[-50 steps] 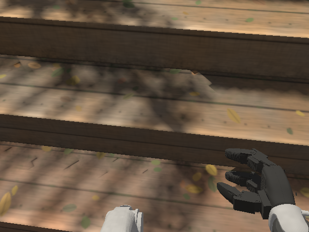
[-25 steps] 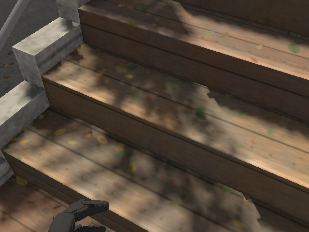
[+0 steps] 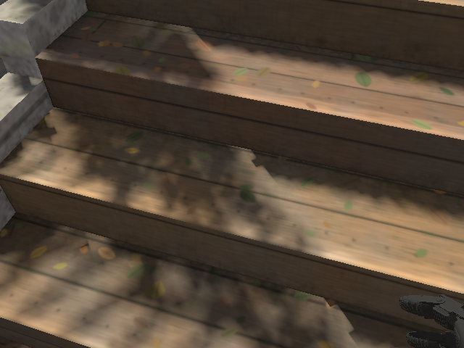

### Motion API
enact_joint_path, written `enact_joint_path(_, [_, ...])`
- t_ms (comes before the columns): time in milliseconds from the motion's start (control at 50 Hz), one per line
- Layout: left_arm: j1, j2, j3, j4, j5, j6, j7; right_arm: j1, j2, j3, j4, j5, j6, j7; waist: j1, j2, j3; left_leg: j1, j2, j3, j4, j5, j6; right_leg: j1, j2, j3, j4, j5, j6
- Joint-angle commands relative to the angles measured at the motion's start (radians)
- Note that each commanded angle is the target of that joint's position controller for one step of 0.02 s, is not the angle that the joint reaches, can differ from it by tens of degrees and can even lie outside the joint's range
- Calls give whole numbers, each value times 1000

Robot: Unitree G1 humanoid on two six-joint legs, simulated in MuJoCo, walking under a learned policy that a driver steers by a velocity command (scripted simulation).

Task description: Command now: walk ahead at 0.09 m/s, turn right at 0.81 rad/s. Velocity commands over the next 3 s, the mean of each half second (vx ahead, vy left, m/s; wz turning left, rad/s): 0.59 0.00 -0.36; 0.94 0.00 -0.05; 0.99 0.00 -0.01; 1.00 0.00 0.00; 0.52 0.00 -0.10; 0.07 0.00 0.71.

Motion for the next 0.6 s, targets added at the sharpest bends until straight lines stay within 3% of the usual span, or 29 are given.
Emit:
enact_joint_path(20, [41, 94, 17, -73, -3, 9, -12, -42, -60, -19, -81, -17, -20, 16, -7, -68, -80, -92, 14, -43, 48, 35, 11, 154, -237, 540, -244, 183, -264])
enact_joint_path(60, [-6, 94, 13, -74, -9, 11, -33, 26, -46, -9, -30, -35, -14, 52, -13, -56, -23, -65, 38, -28, 64, 70, 63, 11, -227, 553, -242, -146, -275])
enact_joint_path(80, [-29, 90, 8, -79, -15, 7, -39, 51, -41, -10, -8, -41, -12, 66, -17, -57, -22, -33, 46, -13, 35, 76, 77, -36, -219, 535, -224, -203, -273])
enact_joint_path(120, [-87, 98, 4, -100, -14, 1, -32, 50, -38, -7, -2, -37, -6, 85, -23, -54, -47, 66, 70, 14, -153, 75, 93, -88, -193, 461, -170, -187, -240])
enact_joint_path(160, [-182, 126, 5, -131, -9, 1, -21, 80, 3, 6, -6, -45, 11, 116, -59, -36, -65, 276, 110, 73, -598, 62, 90, -163, -139, 334, -133, -234, -170])
enact_joint_path(200, [-216, 159, 14, -132, -29, 29, -16, 68, 49, 24, 18, -29, 29, 187, -55, -63, -29, 446, 139, 146, -1089, 331, 74, -174, -102, 269, -86, -357, -128])
enact_joint_path(220, [-206, 184, 18, -117, -34, 52, -17, 112, 59, 30, 66, -16, 36, 224, -59, -48, 3, 541, 155, 186, -1261, 475, 80, -215, -87, 249, -28, -369, -117])
enact_joint_path(240, [-112, 136, 90, -14, 95, 94, 56, 284, 61, -26, 58, 119, 60, 101, -174, -135, -55, 562, 76, 361, -1447, 202, 145, -23, -18, 4, -7, -340, -155])
enact_joint_path(260, [-71, 101, 94, -39, 105, 106, 61, 282, 24, -18, 98, 94, 65, 59, -100, -41, 12, 592, 125, 369, -1518, 309, 147, -26, 43, -73, 251, -314, -110])
enact_joint_path(280, [-120, 31, 92, -82, 94, 102, 43, 282, -4, -17, 105, 50, 47, 48, -95, 50, 66, 719, 229, 188, -1343, 521, 150, -369, 77, -118, 668, -342, -79])
enact_joint_path(300, [-119, -30, 76, -125, 84, 73, 23, 283, -67, -25, 108, 18, 16, 62, -33, 121, 41, 907, 294, 145, -1021, 1054, 78, -675, 52, -158, 905, -326, -69])
enact_joint_path(320, [-127, -2, 72, -154, 61, 46, 25, 381, -191, -73, 141, 12, -16, 71, -63, 213, -98, 1120, 415, 0, -1083, 860, 97, -811, -71, -231, 971, -240, -56])
enact_joint_path(340, [-299, -39, 38, -240, 53, 34, 37, 387, -332, -136, 147, 10, -31, 47, -101, 400, -68, 1043, 667, -346, -1444, 5, 283, -949, -257, -202, 982, -149, 10])
enact_joint_path(360, [-496, 35, 42, -271, 54, 38, 35, 304, -189, -102, 157, 28, -42, 35, -125, 296, 134, 840, 575, -283, -1665, -539, 330, -944, -282, -220, 956, -156, 25])
enact_joint_path(380, [-642, 67, 56, -256, 78, 41, 25, 350, -36, -53, 197, 39, -48, 28, -196, 192, 292, 739, 467, -171, -1693, -448, 343, -951, -257, -229, 970, -162, 10])
enact_joint_path(400, [-657, 68, 54, -265, 72, 45, 7, 407, 12, -36, 233, 30, -51, 23, -195, 154, 335, 720, 423, -83, -1676, -222, 335, -901, -279, -236, 889, -173, -22])
enact_joint_path(420, [-646, 44, 43, -277, 66, 53, -16, 439, 27, -33, 277, 39, -44, 18, -163, 111, 313, 703, 377, 21, -1700, -68, 317, -788, -317, -298, 758, -177, -61])
enact_joint_path(460, [-590, -4, 16, -247, 57, 63, -39, 472, 40, -34, 315, 54, -23, 25, -147, 59, 197, 651, 289, 188, -1732, 309, 283, -436, -271, -433, 478, -194, -110])
enact_joint_path(480, [-364, 10, 30, -156, 47, 67, -36, 382, 30, -22, 285, 62, -27, 35, -42, 73, 54, 522, 251, 316, -1569, 1075, 264, -51, -185, -508, 396, -211, -131])
enact_joint_path(500, [-278, 34, 42, -126, 37, 76, -25, 458, -47, -31, 291, 72, -36, 29, -33, 140, -60, 551, 298, 307, -1438, 1700, 290, 116, -104, -560, 391, -307, -120])
enact_joint_path(520, [-84, 67, 59, -75, 22, 90, -10, 425, -116, -45, 280, 82, -44, 31, 61, 263, -154, 620, 369, 299, -1245, 2077, 312, 227, -87, -543, 359, -224, -136])
enact_joint_path(540, [42, 126, 76, -43, 42, 89, -2, 338, -155, -59, 241, 104, -50, 32, 133, 255, -239, 579, 364, 307, -994, 2094, 309, 368, -104, -405, 219, -194, -172])
enact_joint_path(560, [102, 226, 112, -8, 58, 88, 6, 280, -162, -72, 180, 118, -55, 52, 143, 80, -253, 320, 273, 288, -723, 1933, 271, 499, -212, -68, 11, -399, -238])
enact_joint_path(580, [201, 299, 139, 10, 67, 104, 22, 204, -178, -87, 129, 92, -73, 89, 194, -61, -250, 139, 144, 236, -373, 1393, 276, 534, -313, 342, -366, -707, -321])
enact_joint_path(600, [33, 325, 167, 4, 44, 101, 30, 27, -88, -88, 50, 32, -83, 106, 136, -236, -179, -76, -28, 156, 109, 375, 266, 463, -414, 694, -692, -658, -373])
